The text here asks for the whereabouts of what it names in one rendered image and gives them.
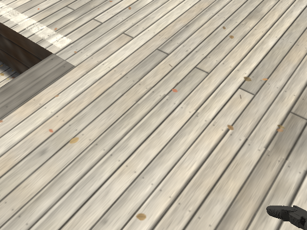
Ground robot right hand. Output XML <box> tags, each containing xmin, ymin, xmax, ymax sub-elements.
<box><xmin>266</xmin><ymin>205</ymin><xmax>307</xmax><ymax>230</ymax></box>

